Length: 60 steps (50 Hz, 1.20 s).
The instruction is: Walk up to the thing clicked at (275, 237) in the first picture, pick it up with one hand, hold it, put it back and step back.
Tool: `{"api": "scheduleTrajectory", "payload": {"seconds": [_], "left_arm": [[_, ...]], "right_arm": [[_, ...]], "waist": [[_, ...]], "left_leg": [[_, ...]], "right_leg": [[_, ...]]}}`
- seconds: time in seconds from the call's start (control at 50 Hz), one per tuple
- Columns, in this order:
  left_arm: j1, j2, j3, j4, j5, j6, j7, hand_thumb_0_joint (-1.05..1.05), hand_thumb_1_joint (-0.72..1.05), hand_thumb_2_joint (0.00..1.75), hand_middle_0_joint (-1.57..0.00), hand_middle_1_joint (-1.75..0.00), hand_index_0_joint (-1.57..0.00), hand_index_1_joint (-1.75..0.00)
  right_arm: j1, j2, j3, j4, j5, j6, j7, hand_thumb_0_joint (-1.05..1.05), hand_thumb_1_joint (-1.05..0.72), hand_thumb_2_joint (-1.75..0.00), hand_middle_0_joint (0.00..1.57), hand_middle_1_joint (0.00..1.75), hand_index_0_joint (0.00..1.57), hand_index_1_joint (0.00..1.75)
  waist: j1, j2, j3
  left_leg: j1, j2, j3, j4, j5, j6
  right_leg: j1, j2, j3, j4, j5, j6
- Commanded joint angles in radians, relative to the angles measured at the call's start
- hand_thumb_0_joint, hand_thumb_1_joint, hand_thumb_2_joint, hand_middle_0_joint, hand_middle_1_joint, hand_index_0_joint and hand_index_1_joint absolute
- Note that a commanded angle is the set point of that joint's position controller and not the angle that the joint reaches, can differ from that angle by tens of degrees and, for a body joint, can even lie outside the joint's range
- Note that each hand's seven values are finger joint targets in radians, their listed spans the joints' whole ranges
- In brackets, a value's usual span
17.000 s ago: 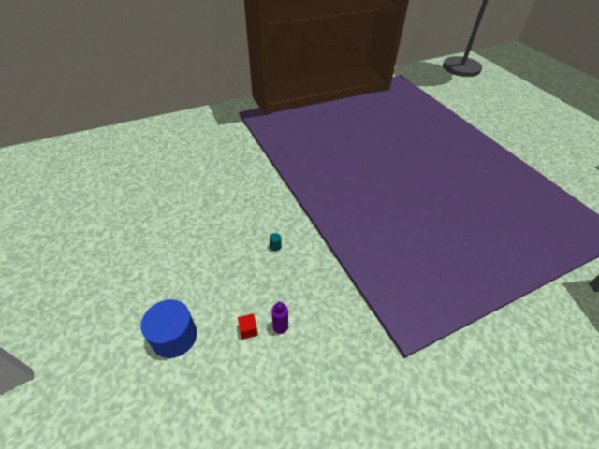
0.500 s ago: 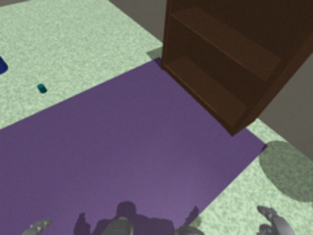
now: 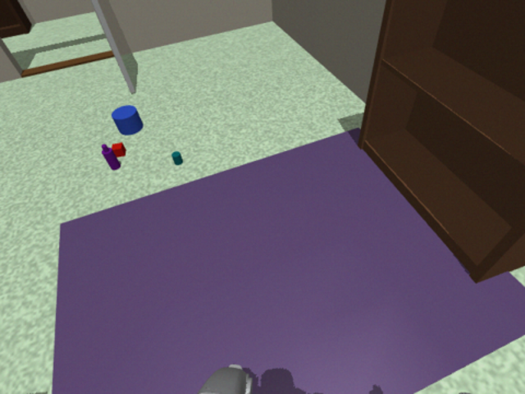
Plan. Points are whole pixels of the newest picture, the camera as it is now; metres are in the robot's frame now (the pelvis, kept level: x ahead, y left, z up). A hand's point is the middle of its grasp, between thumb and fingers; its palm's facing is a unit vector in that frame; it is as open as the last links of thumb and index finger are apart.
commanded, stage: walk up
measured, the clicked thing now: (177, 158) +1.46 +0.59 -0.73
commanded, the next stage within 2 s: stand in 1.98 s
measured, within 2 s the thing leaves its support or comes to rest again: neither
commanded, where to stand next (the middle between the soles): +0.10 +0.04 m, yaw +12 degrees
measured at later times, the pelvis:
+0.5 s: pelvis +0.05 +0.01 +0.01, yaw +11 degrees
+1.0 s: pelvis +0.03 +0.02 +0.01, yaw +16 degrees
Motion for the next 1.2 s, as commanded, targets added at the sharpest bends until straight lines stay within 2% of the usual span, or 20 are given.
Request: {"api": "scheduleTrajectory", "payload": {"seconds": [0.0,0.12,0.18,0.22,0.24,0.4,0.5,0.56,0.64,0.78,0.84,0.88,0.92,0.94,1.0,1.04,1.08,1.1,1.12,1.18], "left_arm": [[0.016,0.275,0.089,-0.078,-0.001,-0.037,0.015,0.00,0.90,0.90,-0.20,-0.30,-0.20,-0.30],[0.022,0.283,0.076,-0.115,-0.014,-0.019,-0.006,0.00,0.90,0.90,-0.20,-0.30,-0.20,-0.30],[0.020,0.228,0.042,-0.125,-0.024,-0.002,-0.006,0.00,0.90,0.90,-0.20,-0.30,-0.20,-0.30],[-0.060,0.184,0.028,-0.152,-0.041,0.000,-0.005,0.00,0.90,0.90,-0.20,-0.30,-0.20,-0.30],[-0.072,0.252,0.043,-0.136,-0.030,0.005,0.004,0.00,0.90,0.90,-0.20,-0.30,-0.20,-0.30],[0.062,0.163,0.032,-0.031,-0.043,0.003,0.001,0.00,0.90,0.90,-0.20,-0.30,-0.20,-0.30],[0.064,0.196,0.050,0.010,-0.034,-0.016,0.021,0.00,0.90,0.90,-0.20,-0.30,-0.20,-0.30],[-0.125,0.364,0.080,-0.055,-0.010,-0.015,0.024,0.00,0.90,0.90,-0.20,-0.30,-0.20,-0.30],[-0.164,0.264,0.059,-0.046,-0.007,-0.013,0.019,0.00,0.90,0.90,-0.20,-0.30,-0.20,-0.30],[-0.170,0.233,0.042,-0.025,-0.022,0.027,-0.001,0.00,0.90,0.90,-0.20,-0.30,-0.20,-0.30],[-0.174,0.121,0.003,-0.030,-0.043,0.046,0.000,0.00,0.90,0.90,-0.20,-0.30,-0.20,-0.30],[-0.221,0.189,0.020,-0.002,-0.040,0.026,0.014,0.00,0.90,0.90,-0.20,-0.30,-0.20,-0.30],[-0.214,0.160,0.014,0.019,-0.053,0.012,0.015,0.00,0.90,0.90,-0.20,-0.30,-0.20,-0.30],[-0.201,0.165,0.011,0.030,-0.054,0.021,0.016,0.00,0.90,0.90,-0.20,-0.30,-0.20,-0.30],[-0.184,0.184,0.020,0.065,-0.047,0.059,-0.009,0.00,0.90,0.90,-0.20,-0.30,-0.20,-0.30],[-0.149,0.137,0.010,0.090,-0.036,0.040,-0.013,0.00,0.90,0.90,-0.20,-0.30,-0.20,-0.30],[-0.126,0.196,0.021,0.100,-0.027,0.002,0.010,0.00,0.90,0.90,-0.20,-0.30,-0.20,-0.30],[-0.083,0.230,0.028,0.117,-0.028,-0.003,0.017,0.00,0.90,0.90,-0.20,-0.30,-0.20,-0.30],[-0.149,0.238,0.024,0.114,-0.040,0.001,0.014,0.00,0.90,0.90,-0.20,-0.30,-0.20,-0.30],[-0.320,0.220,0.014,0.067,-0.023,0.034,-0.011,0.00,0.90,0.90,-0.20,-0.30,-0.20,-0.30]], "right_arm": [[-0.069,-0.145,-0.044,-0.086,0.001,-0.044,0.010,0.00,-0.90,-0.90,0.20,0.30,0.20,0.30],[-0.101,-0.132,-0.034,-0.056,0.017,-0.069,-0.003,0.00,-0.90,-0.90,0.20,0.30,0.20,0.30],[0.033,-0.147,-0.048,0.006,0.020,-0.089,-0.023,0.00,-0.90,-0.90,0.20,0.30,0.20,0.30],[0.164,-0.302,-0.094,0.019,0.022,-0.086,-0.042,0.00,-0.90,-0.90,0.20,0.30,0.20,0.30],[0.139,-0.319,-0.096,0.014,0.023,-0.085,-0.049,0.00,-0.90,-0.90,0.20,0.30,0.20,0.30],[-0.073,-0.177,-0.024,-0.033,0.024,-0.098,-0.066,0.00,-0.90,-0.90,0.20,0.30,0.20,0.30],[-0.131,-0.126,-0.004,-0.046,0.042,-0.060,-0.063,0.00,-0.90,-0.90,0.20,0.30,0.20,0.30],[-0.063,-0.147,-0.021,-0.022,0.031,-0.036,-0.078,0.00,-0.90,-0.90,0.20,0.30,0.20,0.30],[-0.018,-0.167,-0.032,0.043,0.028,-0.049,-0.053,0.00,-0.90,-0.90,0.20,0.30,0.20,0.30],[0.029,-0.137,-0.024,0.111,0.017,-0.071,-0.046,0.00,-0.90,-0.90,0.20,0.30,0.20,0.30],[-0.043,-0.270,-0.036,0.076,-0.011,-0.092,-0.063,0.00,-0.90,-0.90,0.20,0.30,0.20,0.30],[-0.139,-0.260,-0.030,0.094,0.007,-0.102,-0.073,0.00,-0.90,-0.90,0.20,0.30,0.20,0.30],[-0.042,-0.206,-0.017,0.122,0.011,-0.112,-0.086,0.00,-0.90,-0.90,0.20,0.30,0.20,0.30],[-0.036,-0.212,-0.021,0.129,0.014,-0.113,-0.092,0.00,-0.90,-0.90,0.20,0.30,0.20,0.30],[-0.185,-0.215,-0.021,0.108,-0.003,-0.091,-0.078,0.00,-0.90,-0.90,0.20,0.30,0.20,0.30],[-0.218,-0.168,0.002,0.105,0.005,-0.089,-0.075,0.00,-0.90,-0.90,0.20,0.30,0.20,0.30],[-0.148,-0.147,0.013,0.129,0.031,-0.100,-0.079,0.00,-0.90,-0.90,0.20,0.30,0.20,0.30],[-0.125,-0.152,0.009,0.130,0.045,-0.102,-0.084,0.00,-0.90,-0.90,0.20,0.30,0.20,0.30],[-0.131,-0.107,0.016,0.132,0.047,-0.101,-0.086,0.00,-0.90,-0.90,0.20,0.30,0.20,0.30],[-0.093,-0.159,-0.010,0.202,0.023,-0.075,-0.066,0.00,-0.90,-0.90,0.20,0.30,0.20,0.30]], "waist": [[0.038,-0.307,0.079],[0.043,-0.311,0.017],[-0.044,-0.104,-0.097],[-0.135,0.278,-0.155],[-0.122,0.186,-0.138],[-0.006,0.141,-0.061],[0.037,0.016,-0.076],[-0.005,-0.286,-0.032],[-0.026,-0.233,-0.006],[-0.029,-0.228,-0.142],[-0.045,0.062,-0.041],[-0.033,0.010,0.028],[-0.059,0.066,-0.104],[-0.059,0.102,-0.154],[-0.032,0.116,-0.069],[-0.002,0.044,0.006],[0.000,-0.079,-0.097],[0.002,-0.124,-0.195],[-0.024,-0.164,-0.208],[-0.084,-0.231,-0.007]], "left_leg": [[-0.106,0.040,0.014,-0.131,0.021,-0.002],[0.145,0.017,0.157,-0.358,-0.060,0.018],[0.448,-0.009,0.140,-0.561,0.034,0.059],[0.618,0.307,-0.541,-0.714,-0.044,0.254],[0.555,0.377,-0.660,-0.748,-0.135,0.329],[0.237,0.194,-0.156,-0.577,0.469,0.219],[0.085,0.091,-0.102,-0.334,0.271,0.135],[0.043,0.015,-0.047,0.071,-0.316,0.051],[0.064,0.050,0.015,-0.028,-0.189,0.045],[0.374,-0.008,0.144,-0.498,-0.012,0.019],[0.361,0.342,-0.479,-0.788,-0.322,0.177],[0.330,0.354,-0.394,-0.665,0.238,0.247],[0.639,0.244,-0.178,-0.529,0.889,0.127],[0.650,0.253,-0.177,-0.518,0.831,0.122],[0.175,0.240,-0.159,-0.709,-0.310,0.168],[0.197,0.209,-0.096,-0.638,-0.139,0.141],[0.284,0.173,-0.002,-0.383,0.485,0.070],[0.253,0.129,0.023,-0.302,0.420,0.046],[0.225,0.062,0.063,-0.340,0.146,0.027],[0.421,0.028,0.110,-0.246,-0.217,0.047]], "right_leg": [[0.098,-0.186,0.176,-0.289,-0.008,-0.141],[0.053,-0.204,0.090,-0.192,0.165,-0.158],[-0.044,-0.174,-0.011,0.108,0.250,-0.114],[-0.422,0.045,-0.002,0.434,-0.253,-0.022],[-0.415,0.002,0.103,0.470,-0.338,-0.024],[-0.139,-0.012,0.067,0.238,-0.057,-0.012],[0.082,0.056,0.048,-0.060,0.235,-0.038],[-0.128,-0.433,0.652,-0.361,-0.125,-0.289],[-0.100,-0.236,0.318,-0.243,-0.081,-0.191],[-0.133,-0.147,0.152,-0.040,-0.116,-0.130],[-0.420,0.050,0.091,0.273,-0.216,-0.012],[-0.348,-0.008,0.160,0.284,-0.121,-0.008],[-0.403,0.064,0.143,0.268,-0.104,-0.014],[-0.365,0.052,0.150,0.252,-0.086,-0.019],[-0.040,0.040,0.126,0.144,-0.156,-0.031],[-0.031,0.073,0.100,-0.053,-0.022,-0.035],[0.100,-0.012,0.208,-0.110,0.534,-0.081],[0.219,-0.074,0.295,-0.088,0.736,-0.116],[0.215,-0.139,0.382,-0.123,0.685,-0.173],[-0.326,-0.158,0.429,-0.400,-0.383,-0.145]]}}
